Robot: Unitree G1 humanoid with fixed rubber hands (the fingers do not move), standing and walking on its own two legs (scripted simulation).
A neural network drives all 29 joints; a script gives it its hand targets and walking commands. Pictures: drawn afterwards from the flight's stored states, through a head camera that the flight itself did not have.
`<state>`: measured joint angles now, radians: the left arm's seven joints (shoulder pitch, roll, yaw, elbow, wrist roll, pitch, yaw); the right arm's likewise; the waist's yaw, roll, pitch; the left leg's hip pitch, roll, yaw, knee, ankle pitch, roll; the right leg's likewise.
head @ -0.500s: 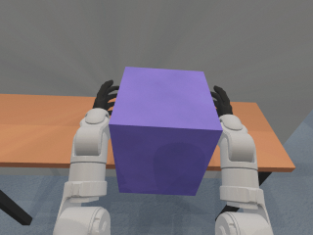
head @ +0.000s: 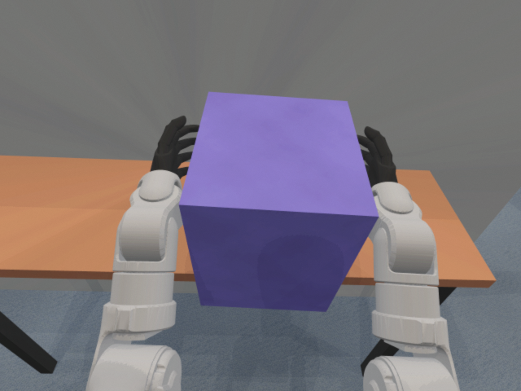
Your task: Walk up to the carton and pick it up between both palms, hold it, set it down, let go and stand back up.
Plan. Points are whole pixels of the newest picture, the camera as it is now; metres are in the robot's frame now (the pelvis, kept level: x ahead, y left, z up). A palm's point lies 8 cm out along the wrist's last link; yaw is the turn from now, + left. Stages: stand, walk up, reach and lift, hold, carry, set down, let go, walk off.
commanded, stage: hold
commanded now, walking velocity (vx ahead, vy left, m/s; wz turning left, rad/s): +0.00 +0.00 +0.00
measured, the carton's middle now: (270, 208) +0.36 +0.01 +0.14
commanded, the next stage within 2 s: none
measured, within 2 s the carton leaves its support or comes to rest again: neither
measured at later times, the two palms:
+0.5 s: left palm (173, 187) +0.35 +0.15 +0.17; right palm (375, 197) +0.36 -0.14 +0.17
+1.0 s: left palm (169, 178) +0.35 +0.15 +0.19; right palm (378, 188) +0.36 -0.14 +0.19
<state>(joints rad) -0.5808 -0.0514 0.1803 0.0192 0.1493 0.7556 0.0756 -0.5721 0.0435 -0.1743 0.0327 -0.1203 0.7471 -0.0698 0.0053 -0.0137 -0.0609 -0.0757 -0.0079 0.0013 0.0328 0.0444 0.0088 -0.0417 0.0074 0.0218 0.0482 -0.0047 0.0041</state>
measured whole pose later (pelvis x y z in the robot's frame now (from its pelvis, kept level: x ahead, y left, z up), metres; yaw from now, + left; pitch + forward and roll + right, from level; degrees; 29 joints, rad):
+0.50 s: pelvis +0.00 +0.00 +0.00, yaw +0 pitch +0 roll +0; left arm -0.57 -0.06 0.21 0.09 0.18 0.73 0.04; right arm -0.58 0.07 -0.21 0.13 -0.14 0.72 -0.05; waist 0.00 -0.02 -0.05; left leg -0.09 0.00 0.00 0.05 0.04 0.01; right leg -0.06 0.01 0.02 0.07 -0.01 0.00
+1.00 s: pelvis +0.00 +0.00 +0.00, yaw +0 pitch -1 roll +0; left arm -0.59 -0.06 0.20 0.10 0.18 0.76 0.05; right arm -0.59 0.05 -0.19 0.12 -0.15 0.75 -0.05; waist 0.00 -0.02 -0.06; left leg -0.05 -0.01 0.00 0.04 0.04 0.01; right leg -0.02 0.01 0.02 0.05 -0.01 0.00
